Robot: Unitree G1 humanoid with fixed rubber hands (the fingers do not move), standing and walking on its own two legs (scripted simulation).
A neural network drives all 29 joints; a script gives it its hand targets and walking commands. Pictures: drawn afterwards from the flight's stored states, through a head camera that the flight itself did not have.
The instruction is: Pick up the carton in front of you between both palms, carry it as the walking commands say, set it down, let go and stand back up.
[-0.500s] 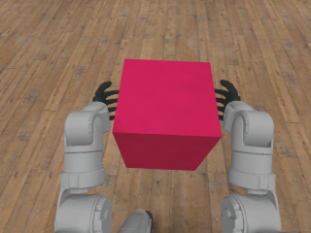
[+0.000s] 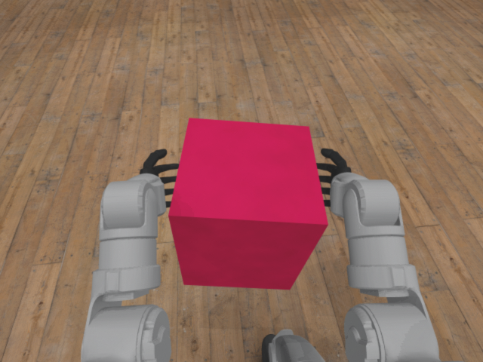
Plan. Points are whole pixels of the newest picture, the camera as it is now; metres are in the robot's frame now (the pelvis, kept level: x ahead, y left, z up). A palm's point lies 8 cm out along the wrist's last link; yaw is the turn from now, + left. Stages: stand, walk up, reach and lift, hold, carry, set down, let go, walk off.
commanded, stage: carry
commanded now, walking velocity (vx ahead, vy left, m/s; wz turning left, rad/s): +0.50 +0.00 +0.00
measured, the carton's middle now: (243, 209) +0.38 -0.02 +0.00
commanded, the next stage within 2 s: none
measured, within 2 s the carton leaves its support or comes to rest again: neither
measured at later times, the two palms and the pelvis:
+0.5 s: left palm (143, 77) +0.63 +0.15 +0.13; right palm (289, 71) +0.64 -0.15 +0.12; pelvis +0.31 -0.01 +0.01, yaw +1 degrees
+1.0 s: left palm (156, 45) +0.79 +0.14 +0.11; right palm (280, 42) +0.78 -0.16 +0.11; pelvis +0.52 -0.01 +0.01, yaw -1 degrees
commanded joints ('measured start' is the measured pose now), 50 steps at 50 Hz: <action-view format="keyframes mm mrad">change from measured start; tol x16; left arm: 1 -682 -1067 -616 -121 -366 -60 -188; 12 -768 -1087 -693 -292 -488 -25 -246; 25 -324 -1130 -703 -177 -402 22 -340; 39 19 -1168 -865 -465 -363 -61 -301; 50 65 -1006 -811 -378 -361 4 -321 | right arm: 1 -832 1186 665 -220 524 -30 278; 30 -192 1153 701 -258 315 24 323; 40 22 1157 789 -501 367 -13 360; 50 3 992 774 -450 332 58 344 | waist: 1 49 125 -534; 4 114 -265 -778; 8 136 -71 -595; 26 102 -155 -368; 29 76 246 -549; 50 90 -53 -344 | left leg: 1 249 165 -53 127 1001 38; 2 111 143 -23 256 901 6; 4 -429 -15 -34 671 -123 -66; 7 -590 50 -78 704 -55 -68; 23 -431 23 111 -35 404 -67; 27 122 18 163 -176 516 -28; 29 622 461 -411 -93 893 193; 35 195 323 -85 -247 770 87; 50 31 201 23 -50 465 -59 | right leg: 1 380 94 -114 -242 158 -31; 2 629 46 -76 -280 233 -51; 4 1211 -422 562 -185 506 -255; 21 952 -182 80 -371 674 -83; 26 797 -144 -58 -186 777 -11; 30 84 46 32 537 -416 72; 43 506 -42 -97 -302 152 82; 46 633 -207 16 -224 478 41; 50 528 -190 17 -219 469 21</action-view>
